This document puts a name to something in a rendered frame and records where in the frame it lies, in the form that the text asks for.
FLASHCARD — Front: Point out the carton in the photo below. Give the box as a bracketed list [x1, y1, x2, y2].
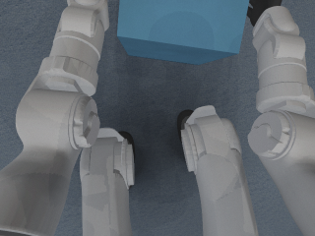
[117, 0, 250, 65]

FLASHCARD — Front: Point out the left robot forearm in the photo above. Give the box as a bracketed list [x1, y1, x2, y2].
[15, 0, 110, 135]

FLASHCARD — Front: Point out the left robot shin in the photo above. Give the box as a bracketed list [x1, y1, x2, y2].
[80, 128, 124, 182]

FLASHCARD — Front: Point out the robot left foot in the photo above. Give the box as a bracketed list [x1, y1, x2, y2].
[118, 131, 136, 190]

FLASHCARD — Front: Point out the right robot upper arm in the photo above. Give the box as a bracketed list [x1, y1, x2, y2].
[247, 109, 315, 236]

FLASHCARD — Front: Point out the right robot forearm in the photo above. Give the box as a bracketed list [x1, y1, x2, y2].
[252, 6, 315, 118]

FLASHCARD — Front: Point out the left robot upper arm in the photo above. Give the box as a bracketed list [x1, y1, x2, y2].
[0, 88, 100, 236]

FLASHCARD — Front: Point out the robot right hand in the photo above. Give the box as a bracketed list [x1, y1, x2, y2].
[246, 0, 283, 27]

